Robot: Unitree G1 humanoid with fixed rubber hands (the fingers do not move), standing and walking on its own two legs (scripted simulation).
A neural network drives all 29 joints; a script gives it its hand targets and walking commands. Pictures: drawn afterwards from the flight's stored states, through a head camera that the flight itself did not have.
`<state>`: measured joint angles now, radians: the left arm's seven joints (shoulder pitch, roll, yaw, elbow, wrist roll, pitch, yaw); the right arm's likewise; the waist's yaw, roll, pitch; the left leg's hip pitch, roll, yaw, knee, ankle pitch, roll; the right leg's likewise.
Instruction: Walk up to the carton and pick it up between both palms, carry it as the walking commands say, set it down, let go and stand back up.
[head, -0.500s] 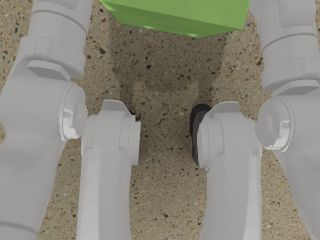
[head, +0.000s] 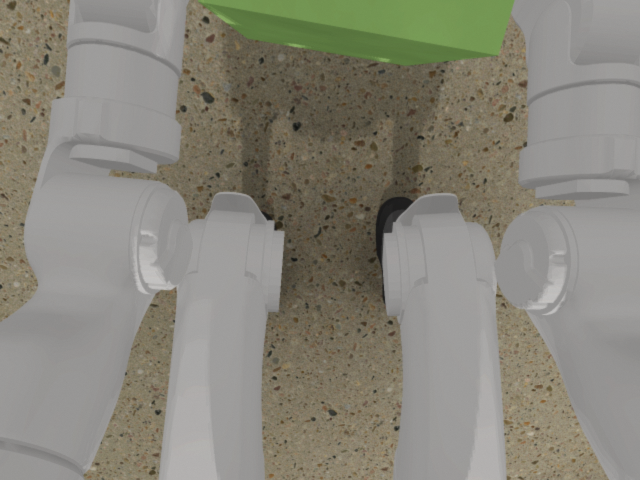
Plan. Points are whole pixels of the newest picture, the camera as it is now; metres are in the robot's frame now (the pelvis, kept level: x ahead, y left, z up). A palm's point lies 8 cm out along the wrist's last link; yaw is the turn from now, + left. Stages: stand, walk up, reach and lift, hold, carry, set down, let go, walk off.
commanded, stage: reach and lift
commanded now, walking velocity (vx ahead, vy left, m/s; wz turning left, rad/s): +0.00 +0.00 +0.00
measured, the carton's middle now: out of the picture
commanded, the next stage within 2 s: none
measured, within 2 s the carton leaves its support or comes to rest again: neither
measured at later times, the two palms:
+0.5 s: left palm out of the picture +0.56 +0.12 -0.07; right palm out of the picture +0.53 -0.17 -0.07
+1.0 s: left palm out of the picture +0.54 +0.12 +0.00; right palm out of the picture +0.51 -0.17 +0.00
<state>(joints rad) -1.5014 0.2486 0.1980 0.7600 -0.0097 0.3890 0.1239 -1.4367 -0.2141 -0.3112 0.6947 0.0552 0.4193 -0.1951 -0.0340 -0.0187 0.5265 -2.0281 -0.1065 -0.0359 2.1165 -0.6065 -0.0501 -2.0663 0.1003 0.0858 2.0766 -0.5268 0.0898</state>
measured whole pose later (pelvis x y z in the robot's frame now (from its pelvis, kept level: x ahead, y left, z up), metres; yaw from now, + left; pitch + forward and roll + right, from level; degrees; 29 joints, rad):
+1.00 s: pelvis -0.03 +0.00 +0.09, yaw +0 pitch +23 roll +1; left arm -1.41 0.18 0.27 0.67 0.05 0.48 0.11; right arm -1.36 -0.14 -0.40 0.59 -0.05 0.52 -0.16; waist -0.03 -0.01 0.52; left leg -1.70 -0.12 -0.06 1.80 -0.50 -0.05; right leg -1.72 0.12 0.12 1.76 -0.43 0.09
